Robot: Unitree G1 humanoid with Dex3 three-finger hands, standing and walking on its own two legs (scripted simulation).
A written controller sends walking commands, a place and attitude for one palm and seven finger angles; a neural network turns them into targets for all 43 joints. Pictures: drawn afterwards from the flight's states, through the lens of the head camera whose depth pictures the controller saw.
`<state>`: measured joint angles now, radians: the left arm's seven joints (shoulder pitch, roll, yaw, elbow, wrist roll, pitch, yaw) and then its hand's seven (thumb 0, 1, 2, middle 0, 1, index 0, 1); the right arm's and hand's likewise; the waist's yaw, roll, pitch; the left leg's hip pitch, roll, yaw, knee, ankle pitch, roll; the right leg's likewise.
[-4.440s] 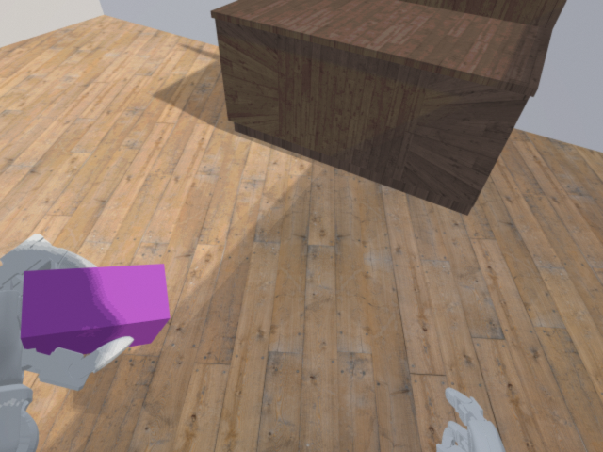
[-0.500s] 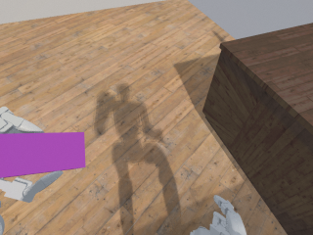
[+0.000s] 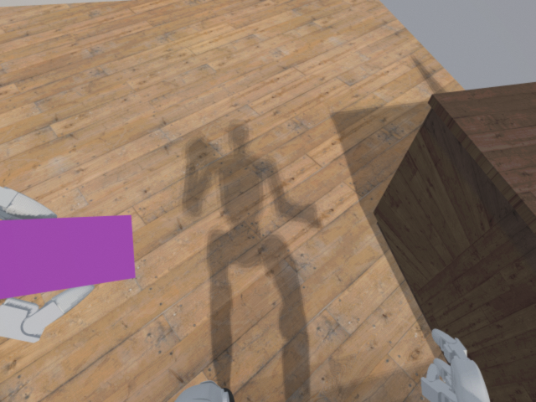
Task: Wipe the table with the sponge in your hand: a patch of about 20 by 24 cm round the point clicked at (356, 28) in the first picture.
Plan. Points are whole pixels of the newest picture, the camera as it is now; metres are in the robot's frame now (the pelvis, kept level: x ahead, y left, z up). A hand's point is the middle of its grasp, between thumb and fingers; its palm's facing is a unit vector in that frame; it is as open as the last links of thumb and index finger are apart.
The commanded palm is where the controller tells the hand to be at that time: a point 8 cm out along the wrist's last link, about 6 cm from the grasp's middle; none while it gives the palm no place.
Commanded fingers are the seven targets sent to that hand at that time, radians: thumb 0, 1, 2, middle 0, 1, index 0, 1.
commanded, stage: walk to a spot facing it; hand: left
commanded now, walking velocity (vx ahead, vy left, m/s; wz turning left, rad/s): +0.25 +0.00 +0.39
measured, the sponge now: (75, 254) +0.23 +0.20 +0.18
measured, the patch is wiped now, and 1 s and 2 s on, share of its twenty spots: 0.00 0.00 0.00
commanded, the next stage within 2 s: turn to face it in 0.10 s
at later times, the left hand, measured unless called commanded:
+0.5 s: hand (91, 212) +0.28 +0.21 +0.18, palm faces +0.56 -0.75 -0.35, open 10.0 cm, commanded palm +0.22 +0.23 +0.20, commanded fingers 0.00 0.10 1.30 -1.20 -1.60 -1.20 -1.60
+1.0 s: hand (139, 189) +0.31 +0.16 +0.18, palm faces +0.26 -0.87 -0.42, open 10.0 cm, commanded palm +0.27 +0.20 +0.20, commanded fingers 0.00 0.10 1.30 -1.20 -1.60 -1.20 -1.60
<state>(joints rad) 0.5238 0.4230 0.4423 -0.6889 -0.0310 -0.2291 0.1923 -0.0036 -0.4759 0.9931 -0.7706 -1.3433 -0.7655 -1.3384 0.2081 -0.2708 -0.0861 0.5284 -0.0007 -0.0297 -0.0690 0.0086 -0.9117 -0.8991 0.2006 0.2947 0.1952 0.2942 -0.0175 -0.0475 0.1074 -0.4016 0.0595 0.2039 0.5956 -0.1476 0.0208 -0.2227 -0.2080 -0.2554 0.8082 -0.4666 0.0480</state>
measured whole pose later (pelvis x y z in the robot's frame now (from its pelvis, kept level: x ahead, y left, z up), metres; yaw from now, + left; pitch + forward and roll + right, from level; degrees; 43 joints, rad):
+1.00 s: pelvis +0.05 -0.04 +0.01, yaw -13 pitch -1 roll +0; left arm 0.46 0.37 0.39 -0.52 -0.01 -0.17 0.14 0.00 -0.48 1.00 -0.76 -1.35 -0.76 -1.35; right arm 0.22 -0.18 0.00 0.56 0.00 0.02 -0.03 0.01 -0.91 -0.90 0.20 0.29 0.20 0.29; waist 0.04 -0.03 0.05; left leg -0.23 0.08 0.15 0.56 -0.31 -0.01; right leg -0.51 0.05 0.00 0.98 -0.41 0.02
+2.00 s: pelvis -0.11 -0.07 +0.02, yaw -48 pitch -1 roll +1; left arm 0.43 0.37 0.38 -0.48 -0.03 -0.17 0.14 0.00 -0.48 1.00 -0.76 -1.36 -0.75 -1.35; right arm 0.20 -0.15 0.03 0.52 0.02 0.01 0.00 0.01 -0.91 -0.90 0.21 0.30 0.20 0.29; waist 0.08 0.03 0.07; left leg -0.21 0.15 0.15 0.53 -0.28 -0.08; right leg -0.47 0.02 -0.03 0.92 -0.42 0.05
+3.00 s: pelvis -0.33 -0.02 +0.01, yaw -82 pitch +1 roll +2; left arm 0.50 0.41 0.41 -0.58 -0.06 -0.21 0.14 0.00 -0.48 1.00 -0.75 -1.36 -0.74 -1.35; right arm 0.10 -0.23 -0.01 0.57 0.01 0.03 0.00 0.01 -0.91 -0.90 0.21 0.30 0.20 0.29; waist -0.04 0.02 0.18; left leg -0.48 0.06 0.02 1.16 -0.45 -0.10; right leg -0.40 0.07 0.02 0.57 -0.19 -0.09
